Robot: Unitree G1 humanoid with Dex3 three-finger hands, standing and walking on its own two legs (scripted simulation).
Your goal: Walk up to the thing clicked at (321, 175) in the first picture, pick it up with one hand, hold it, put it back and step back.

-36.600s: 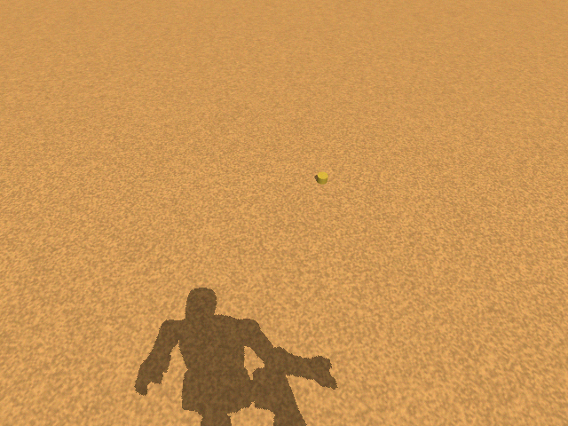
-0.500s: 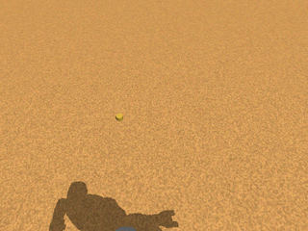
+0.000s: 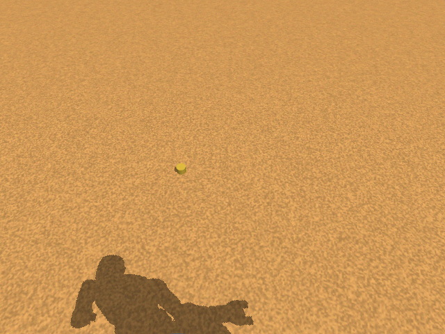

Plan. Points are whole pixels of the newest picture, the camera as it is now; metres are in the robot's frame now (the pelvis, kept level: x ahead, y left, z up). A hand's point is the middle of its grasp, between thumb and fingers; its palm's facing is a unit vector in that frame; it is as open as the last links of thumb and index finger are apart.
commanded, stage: step back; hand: left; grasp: from above
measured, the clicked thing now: (181, 168) +1.06 +0.24 -0.75
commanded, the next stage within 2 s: stand in 0.30 s
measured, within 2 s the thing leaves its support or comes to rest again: neither
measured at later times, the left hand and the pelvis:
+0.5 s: hand out of the picture +0.13 +0.25 -0.14, palm faces -0.05 -0.94 -0.34, open 7.4 cm; pelvis +0.03 +0.01 +0.01, yaw -2 degrees
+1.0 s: hand out of the picture +0.10 +0.25 -0.14, palm faces -0.09 -0.94 -0.34, open 7.4 cm; pelvis +0.02 +0.01 +0.02, yaw -3 degrees
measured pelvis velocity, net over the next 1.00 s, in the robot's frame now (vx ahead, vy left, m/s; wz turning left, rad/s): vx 0.02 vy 0.01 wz -0.04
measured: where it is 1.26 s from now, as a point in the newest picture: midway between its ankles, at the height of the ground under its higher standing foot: outside the picture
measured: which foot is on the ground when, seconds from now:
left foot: down 0.00-1.00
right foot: down 0.00-1.00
